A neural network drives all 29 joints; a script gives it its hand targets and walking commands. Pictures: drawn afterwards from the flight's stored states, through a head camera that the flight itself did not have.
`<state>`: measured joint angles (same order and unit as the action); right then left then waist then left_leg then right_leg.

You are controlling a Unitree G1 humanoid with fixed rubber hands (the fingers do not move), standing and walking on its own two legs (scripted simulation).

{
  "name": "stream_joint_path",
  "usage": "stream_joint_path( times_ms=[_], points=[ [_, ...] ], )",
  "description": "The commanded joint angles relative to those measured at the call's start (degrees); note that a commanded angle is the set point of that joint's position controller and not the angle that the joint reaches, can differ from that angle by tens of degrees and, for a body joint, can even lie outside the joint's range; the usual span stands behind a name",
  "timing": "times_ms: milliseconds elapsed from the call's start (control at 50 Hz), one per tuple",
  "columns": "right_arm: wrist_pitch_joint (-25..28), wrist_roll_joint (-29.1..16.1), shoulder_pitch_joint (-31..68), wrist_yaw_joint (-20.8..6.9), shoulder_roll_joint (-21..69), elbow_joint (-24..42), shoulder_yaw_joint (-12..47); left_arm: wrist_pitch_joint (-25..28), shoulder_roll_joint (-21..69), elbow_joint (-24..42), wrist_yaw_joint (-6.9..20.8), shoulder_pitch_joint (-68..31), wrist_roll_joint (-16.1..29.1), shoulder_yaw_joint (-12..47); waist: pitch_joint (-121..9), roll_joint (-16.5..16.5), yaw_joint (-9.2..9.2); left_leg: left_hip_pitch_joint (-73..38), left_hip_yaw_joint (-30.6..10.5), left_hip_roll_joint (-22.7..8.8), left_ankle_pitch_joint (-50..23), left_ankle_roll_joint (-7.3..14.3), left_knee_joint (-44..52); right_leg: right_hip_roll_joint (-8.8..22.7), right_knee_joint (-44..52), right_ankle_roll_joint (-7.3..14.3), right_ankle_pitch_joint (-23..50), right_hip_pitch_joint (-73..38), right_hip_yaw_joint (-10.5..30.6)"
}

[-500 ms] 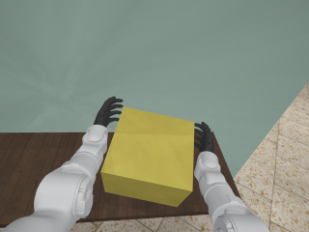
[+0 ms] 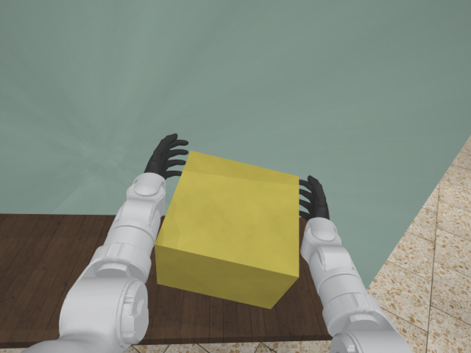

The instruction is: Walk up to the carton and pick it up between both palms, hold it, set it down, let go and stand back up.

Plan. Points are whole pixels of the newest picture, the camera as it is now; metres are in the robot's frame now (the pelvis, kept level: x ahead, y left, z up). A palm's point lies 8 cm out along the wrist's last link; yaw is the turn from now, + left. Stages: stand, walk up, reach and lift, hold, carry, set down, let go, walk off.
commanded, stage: reach and lift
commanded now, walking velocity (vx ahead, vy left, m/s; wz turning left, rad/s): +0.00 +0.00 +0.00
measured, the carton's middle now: (230, 228) +0.34 -0.01 +0.07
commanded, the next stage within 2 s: hold in 1.50 s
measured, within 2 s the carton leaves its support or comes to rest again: neither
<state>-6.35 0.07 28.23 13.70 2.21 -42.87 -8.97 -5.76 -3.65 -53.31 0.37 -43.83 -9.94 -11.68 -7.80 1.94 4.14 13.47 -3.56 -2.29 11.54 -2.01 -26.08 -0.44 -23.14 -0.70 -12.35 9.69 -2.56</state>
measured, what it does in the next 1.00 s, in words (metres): stands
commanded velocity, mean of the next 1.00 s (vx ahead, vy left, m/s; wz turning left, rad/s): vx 0.00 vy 0.00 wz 0.00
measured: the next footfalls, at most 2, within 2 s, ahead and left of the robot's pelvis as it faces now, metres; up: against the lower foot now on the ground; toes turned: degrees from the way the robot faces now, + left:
none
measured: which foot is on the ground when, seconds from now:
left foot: down 0.00-1.00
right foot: down 0.00-1.00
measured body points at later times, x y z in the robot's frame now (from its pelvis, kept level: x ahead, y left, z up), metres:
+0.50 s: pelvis -0.01 -0.01 +0.00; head -0.06 +0.02 +0.45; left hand +0.40 +0.15 +0.17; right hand +0.36 -0.16 +0.15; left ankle +0.03 +0.14 -0.74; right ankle +0.00 -0.12 -0.74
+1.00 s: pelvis -0.01 -0.01 +0.00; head -0.06 +0.02 +0.45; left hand +0.39 +0.15 +0.19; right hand +0.37 -0.15 +0.16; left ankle +0.03 +0.14 -0.74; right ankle +0.00 -0.12 -0.74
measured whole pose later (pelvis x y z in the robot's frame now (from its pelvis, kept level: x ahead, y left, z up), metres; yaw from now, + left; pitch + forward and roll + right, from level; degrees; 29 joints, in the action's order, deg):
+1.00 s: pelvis -0.01 -0.01 +0.00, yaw +0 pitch -7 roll -1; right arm -10.2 -0.9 37.8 11.7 1.6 -40.6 -7.1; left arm -31.0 -0.5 -26.3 3.1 -41.4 -20.8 -19.1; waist -0.8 3.3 3.9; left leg 5.2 -3.6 -2.2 10.0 -2.4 -22.4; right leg -0.3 -21.3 -0.7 -11.8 2.2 -2.6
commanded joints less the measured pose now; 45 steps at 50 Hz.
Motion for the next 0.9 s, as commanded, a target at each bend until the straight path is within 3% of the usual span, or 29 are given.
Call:
stream_joint_path(
  times_ms=[0,80,140,240,320,460,580,640,720,880],
  points=[
    [4.8,-7.6,51.9,-11.1,30.3,22.9,24.8,-6.1,42.5,12.9,9.5,-19.0,-4.9,9.8,-10.9,-2.2,-7.26,-14.2,3.6,5.5,-14.9,1.9,7.5,-3.3,8.4,-1.4,6.8,-7.2,0.5],
    [3.4,-8.5,53.9,-10.8,29.5,23.7,24.5,-11.0,41.3,18.5,9.8,-18.9,-5.1,10.1,-11.1,-1.3,-7.21,-15.3,4.4,5.7,-14.5,2.4,8.0,-3.0,8.7,-2.3,7.9,-8.2,0.3],
    [2.3,-10.1,55.0,-10.3,29.9,24.6,26.1,-13.8,39.8,21.7,9.9,-18.6,-5.4,9.5,-11.4,-0.7,-8.55,-15.6,5.2,6.0,-15.0,2.9,8.0,-2.6,8.7,-2.9,9.1,-9.0,0.4],
    [0.6,-8.6,53.4,-9.5,29.3,22.5,22.8,-17.3,37.8,24.6,11.6,-19.4,-6.0,8.4,-8.4,-0.2,-6.24,-16.1,5.9,5.7,-12.1,3.3,8.7,-1.8,9.2,-3.2,7.5,-9.5,0.2],
    [0.3,-8.4,52.5,-9.8,29.3,20.8,21.3,-18.1,38.0,28.1,12.0,-21.8,-5.8,9.1,-9.5,-1.9,-4.91,-17.6,6.2,5.4,-13.6,2.7,8.3,-1.6,9.0,-3.0,8.3,-10.3,-0.3],
    [0.6,-7.9,51.9,-10.7,28.5,18.5,20.3,-19.1,37.6,32.4,12.1,-24.6,-6.1,9.9,-10.4,-4.2,-4.16,-18.4,6.5,5.2,-15.1,1.8,8.5,-1.7,8.8,-2.4,8.3,-11.7,-1.1],
    [0.6,-7.7,52.4,-11.0,27.2,18.2,20.1,-20.5,36.7,32.5,12.2,-23.2,-7.2,8.1,-8.8,-3.0,-4.38,-19.0,6.8,5.0,-15.3,2.0,9.0,-1.8,9.4,-2.4,7.5,-12.2,-1.6],
    [0.9,-8.7,52.6,-11.0,27.3,19.2,21.5,-20.9,37.1,35.5,12.0,-23.6,-6.4,10.1,-11.2,-3.9,-4.05,-20.6,6.7,4.9,-19.4,1.5,8.1,-2.1,8.9,-2.2,11.3,-13.6,-1.8],
    [0.5,-7.7,53.0,-11.3,26.8,17.4,19.9,-21.8,35.3,33.7,12.2,-24.2,-7.9,7.6,-7.7,-2.6,-4.37,-19.1,7.4,5.1,-15.1,2.1,9.3,-1.7,9.7,-2.6,7.3,-12.8,-1.8],
    [0.5,-8.6,52.5,-11.1,26.5,17.1,21.2,-22.7,35.3,37.7,11.9,-25.5,-7.0,9.3,-9.1,-3.3,-3.99,-20.6,7.3,4.8,-18.6,1.5,8.5,-1.9,9.2,-2.4,10.2,-13.9,-2.2]
  ],
)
